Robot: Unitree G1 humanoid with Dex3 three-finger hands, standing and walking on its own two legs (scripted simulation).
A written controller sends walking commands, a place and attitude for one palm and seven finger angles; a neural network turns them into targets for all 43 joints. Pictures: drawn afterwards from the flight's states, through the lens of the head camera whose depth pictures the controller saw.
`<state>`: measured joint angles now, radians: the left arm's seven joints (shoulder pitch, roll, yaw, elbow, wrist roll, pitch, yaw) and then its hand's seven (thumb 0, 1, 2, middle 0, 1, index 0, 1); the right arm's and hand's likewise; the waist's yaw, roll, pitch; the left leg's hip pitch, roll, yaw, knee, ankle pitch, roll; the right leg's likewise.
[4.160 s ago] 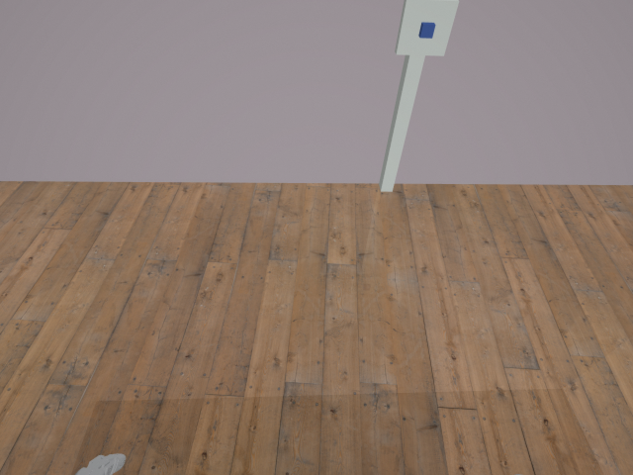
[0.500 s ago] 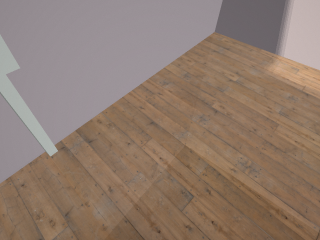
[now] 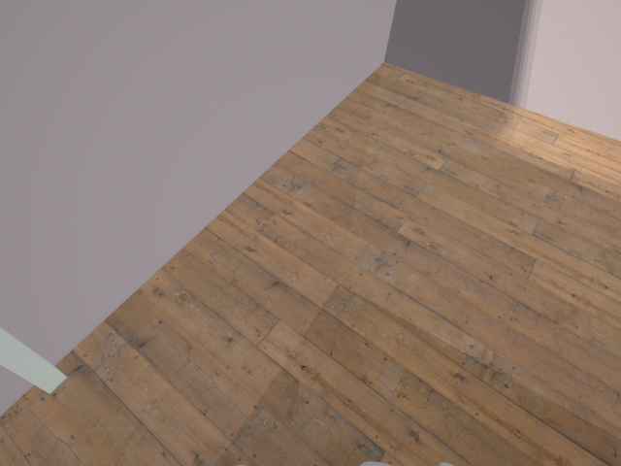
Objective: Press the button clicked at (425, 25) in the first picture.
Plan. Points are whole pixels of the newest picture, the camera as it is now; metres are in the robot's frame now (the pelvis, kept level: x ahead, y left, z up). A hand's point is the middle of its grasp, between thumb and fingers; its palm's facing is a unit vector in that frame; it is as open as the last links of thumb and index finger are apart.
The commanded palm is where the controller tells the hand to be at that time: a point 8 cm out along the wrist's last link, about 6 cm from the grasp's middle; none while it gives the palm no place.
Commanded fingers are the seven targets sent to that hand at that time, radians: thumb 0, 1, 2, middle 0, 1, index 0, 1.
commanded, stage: walk to a spot facing it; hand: left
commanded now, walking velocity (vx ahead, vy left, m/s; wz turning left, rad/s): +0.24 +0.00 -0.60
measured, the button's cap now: out of the picture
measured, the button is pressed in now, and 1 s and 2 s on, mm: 0 0 0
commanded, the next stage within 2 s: turn to face it in 0.08 s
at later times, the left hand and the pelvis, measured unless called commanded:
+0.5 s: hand (259, 368) +0.28 +0.10 -0.15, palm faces -0.02 -0.98 -0.20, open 7.3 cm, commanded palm none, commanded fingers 0.00 0.90 0.90 -0.20 -0.30 -0.20 -0.30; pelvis +0.15 -0.06 +0.00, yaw +0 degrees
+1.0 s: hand (180, 417) +0.20 +0.21 -0.16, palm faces +0.32 -0.92 -0.24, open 7.4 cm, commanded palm none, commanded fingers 0.00 0.90 0.90 -0.20 -0.30 -0.20 -0.30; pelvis +0.17 -0.02 +0.01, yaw +16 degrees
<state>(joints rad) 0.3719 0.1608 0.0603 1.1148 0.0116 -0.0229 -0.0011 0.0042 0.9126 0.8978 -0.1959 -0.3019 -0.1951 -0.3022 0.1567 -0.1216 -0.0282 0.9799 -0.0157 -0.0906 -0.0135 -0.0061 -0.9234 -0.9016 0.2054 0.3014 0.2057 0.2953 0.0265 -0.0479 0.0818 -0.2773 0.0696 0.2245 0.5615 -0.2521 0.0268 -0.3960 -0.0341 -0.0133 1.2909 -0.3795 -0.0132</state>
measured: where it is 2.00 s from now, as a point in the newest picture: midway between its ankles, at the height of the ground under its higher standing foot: outside the picture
